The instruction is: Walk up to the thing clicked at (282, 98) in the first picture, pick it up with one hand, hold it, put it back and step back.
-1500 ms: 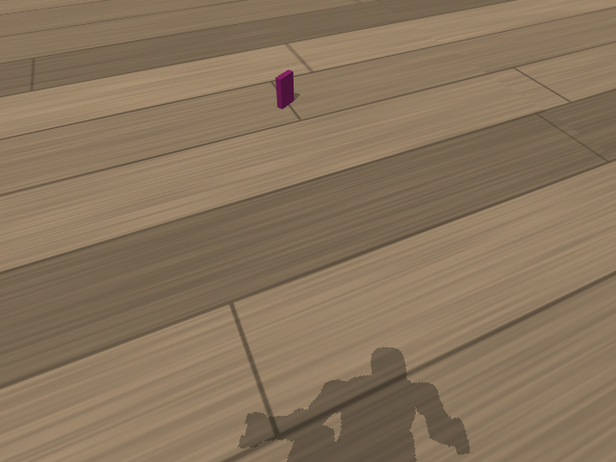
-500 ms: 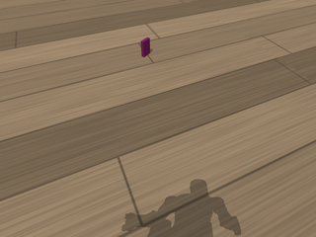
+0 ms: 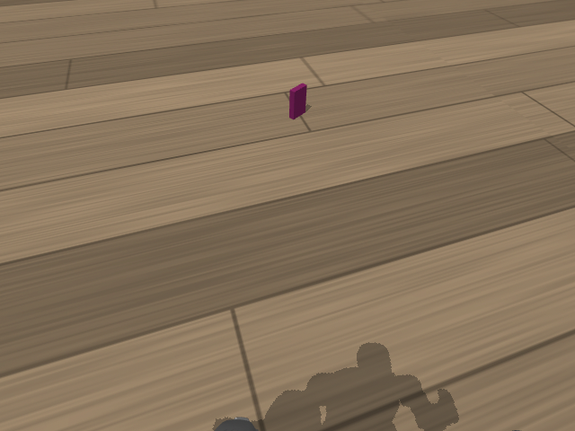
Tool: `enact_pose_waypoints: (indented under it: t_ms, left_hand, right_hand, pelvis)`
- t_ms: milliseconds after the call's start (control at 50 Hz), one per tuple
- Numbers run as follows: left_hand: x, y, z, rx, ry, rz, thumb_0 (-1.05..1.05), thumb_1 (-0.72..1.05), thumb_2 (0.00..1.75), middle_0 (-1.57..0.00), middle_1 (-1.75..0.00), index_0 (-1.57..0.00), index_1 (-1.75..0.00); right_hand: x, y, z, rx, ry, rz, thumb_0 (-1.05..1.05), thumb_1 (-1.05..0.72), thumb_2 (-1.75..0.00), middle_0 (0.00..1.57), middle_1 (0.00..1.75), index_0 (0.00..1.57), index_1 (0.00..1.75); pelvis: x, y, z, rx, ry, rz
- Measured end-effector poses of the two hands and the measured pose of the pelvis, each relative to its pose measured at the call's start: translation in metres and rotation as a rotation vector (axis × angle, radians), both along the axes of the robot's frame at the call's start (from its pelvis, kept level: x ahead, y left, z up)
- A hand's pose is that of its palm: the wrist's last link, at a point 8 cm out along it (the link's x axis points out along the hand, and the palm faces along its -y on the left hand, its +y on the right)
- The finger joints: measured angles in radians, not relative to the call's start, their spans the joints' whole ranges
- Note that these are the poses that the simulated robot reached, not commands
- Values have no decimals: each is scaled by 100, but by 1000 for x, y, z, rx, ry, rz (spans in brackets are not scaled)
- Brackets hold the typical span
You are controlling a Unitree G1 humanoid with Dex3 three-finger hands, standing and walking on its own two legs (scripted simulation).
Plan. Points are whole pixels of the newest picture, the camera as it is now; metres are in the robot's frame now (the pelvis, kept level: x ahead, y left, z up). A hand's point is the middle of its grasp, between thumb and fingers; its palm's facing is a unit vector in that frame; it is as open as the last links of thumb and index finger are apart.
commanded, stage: walk up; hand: left
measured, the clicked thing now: (297, 101) +2.04 +0.14 -0.68
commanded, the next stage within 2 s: none
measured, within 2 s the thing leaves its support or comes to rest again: neither
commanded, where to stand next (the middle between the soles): +1.73 -0.05 m, yaw -1 degrees
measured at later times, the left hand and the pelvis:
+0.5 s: hand (154, 279) +0.38 +0.31 -0.11, palm faces -0.10 -0.92 -0.39, open 7.4 cm; pelvis +0.26 +0.02 +0.00, yaw -2 degrees
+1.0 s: hand (207, 226) +0.57 +0.26 -0.17, palm faces +0.00 -0.94 -0.35, open 7.4 cm; pelvis +0.57 -0.02 -0.02, yaw -1 degrees
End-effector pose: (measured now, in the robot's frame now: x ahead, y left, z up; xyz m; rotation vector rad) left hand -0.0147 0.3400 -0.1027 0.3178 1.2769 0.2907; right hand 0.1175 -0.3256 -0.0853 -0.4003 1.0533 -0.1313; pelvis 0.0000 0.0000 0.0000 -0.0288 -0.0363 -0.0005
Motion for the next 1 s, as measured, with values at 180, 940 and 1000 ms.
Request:
enact_pose_waypoints:
  t_ms: [180,940,1000]
  left_hand:
    - [112,39,-41,-35,32,-57,1,91,89,-20,-30,-20,-30]
    - [542,-51,-5,-39,-31,-60,1,90,89,-20,-30,-21,-30]
    - [577,-38,-26,-45,-6,-46,1,90,89,-20,-30,-21,-30]
  right_hand:
    - [96,43,-3,-37,-112,-35,1,-91,-90,20,30,20,30]
    - [532,-21,-4,32,-26,22,1,-91,-90,20,30,20,30]
    - [583,-13,-6,2,-40,35,1,-91,-90,20,30,20,30]
  pelvis:
    - [92,44,-25,33,-24,-17]
    - [523,-32,-3,-14,20,-16]
    - [568,-24,-16,-19,27,-18]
